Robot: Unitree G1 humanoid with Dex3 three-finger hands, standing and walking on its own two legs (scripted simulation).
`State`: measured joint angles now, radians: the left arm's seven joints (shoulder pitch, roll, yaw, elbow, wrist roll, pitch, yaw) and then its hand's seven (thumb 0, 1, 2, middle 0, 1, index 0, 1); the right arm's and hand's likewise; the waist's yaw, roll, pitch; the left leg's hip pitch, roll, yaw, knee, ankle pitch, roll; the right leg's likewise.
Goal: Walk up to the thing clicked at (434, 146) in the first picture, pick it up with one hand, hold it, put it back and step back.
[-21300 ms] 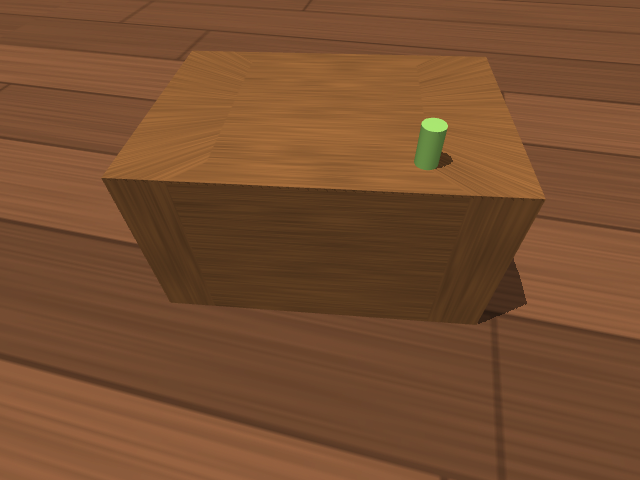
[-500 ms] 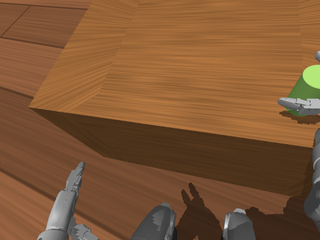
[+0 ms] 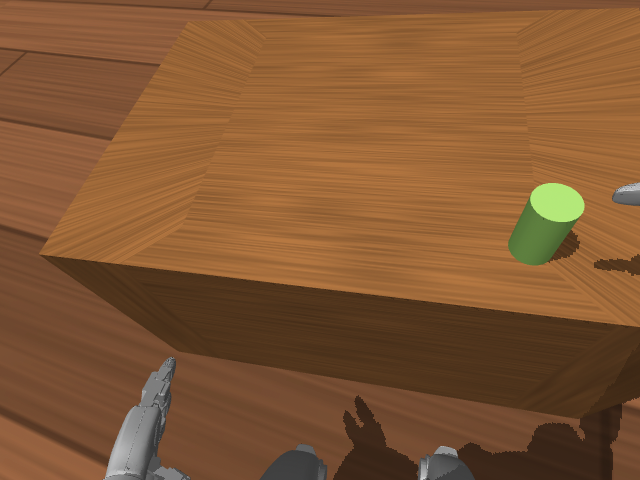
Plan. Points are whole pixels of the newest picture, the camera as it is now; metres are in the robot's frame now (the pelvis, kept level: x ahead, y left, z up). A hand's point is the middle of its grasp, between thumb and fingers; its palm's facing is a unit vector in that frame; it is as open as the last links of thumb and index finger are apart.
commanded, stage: sink last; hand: right
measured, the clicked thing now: (542, 226) +0.49 -0.21 -0.04
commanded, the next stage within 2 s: home in 0.64 s
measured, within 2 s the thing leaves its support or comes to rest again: neither
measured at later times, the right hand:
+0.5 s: hand out of the picture +0.38 -0.37 +0.08, palm faces +0.43 +0.81 -0.40, open 17.1 cm
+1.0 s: hand out of the picture +0.17 -0.23 +0.03, palm faces +0.33 +0.89 -0.30, open 17.3 cm
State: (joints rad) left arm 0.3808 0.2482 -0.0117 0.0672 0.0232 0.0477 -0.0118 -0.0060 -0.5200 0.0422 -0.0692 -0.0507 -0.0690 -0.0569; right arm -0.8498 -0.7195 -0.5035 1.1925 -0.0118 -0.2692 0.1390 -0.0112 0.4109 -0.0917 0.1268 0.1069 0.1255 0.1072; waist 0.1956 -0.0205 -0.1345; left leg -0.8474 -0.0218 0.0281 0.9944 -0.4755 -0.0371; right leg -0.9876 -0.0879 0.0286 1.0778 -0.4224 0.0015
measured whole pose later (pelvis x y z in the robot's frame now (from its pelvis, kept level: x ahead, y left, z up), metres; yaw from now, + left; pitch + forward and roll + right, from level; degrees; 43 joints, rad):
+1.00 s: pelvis +0.02 +0.02 +0.05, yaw -3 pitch +3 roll +0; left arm 0.38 0.21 0.06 0.27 -0.05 0.04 0.09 0.00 -0.30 0.21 -0.08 -0.09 -0.08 -0.09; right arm 0.47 -0.24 -0.16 0.10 0.07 -0.02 -0.07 -0.01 0.50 -0.06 0.06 0.06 0.06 0.06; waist -0.03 -0.02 -0.07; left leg -0.36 0.04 0.02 0.73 -0.43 -0.02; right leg -0.45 -0.03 0.00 0.72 -0.33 0.02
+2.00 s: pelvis +0.03 +0.02 +0.05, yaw -2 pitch +3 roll +1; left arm 0.26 0.21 -0.01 0.52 -0.01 -0.04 0.08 0.01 0.87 0.88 -0.20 -0.29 -0.20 -0.29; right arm 0.34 -0.18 -0.02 0.33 0.03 -0.03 -0.09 -0.01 0.53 -0.05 0.06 0.05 0.06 0.05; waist 0.02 0.00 -0.02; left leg -0.35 0.01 0.01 0.72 -0.42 -0.02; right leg -0.45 -0.06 -0.01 0.74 -0.34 0.03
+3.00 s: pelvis +0.01 +0.00 +0.08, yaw -1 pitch -4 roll +0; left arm 0.14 0.35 0.00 1.15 0.02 0.00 -0.02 0.01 0.91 0.90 -0.20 -0.30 -0.21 -0.30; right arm 0.20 -0.35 0.02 1.11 -0.02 -0.01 -0.01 -0.01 0.52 -0.05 0.06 0.05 0.06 0.05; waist 0.01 -0.01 0.04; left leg -0.10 0.05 -0.02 0.40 -0.24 -0.05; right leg -0.17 -0.01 -0.06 0.39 -0.16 -0.01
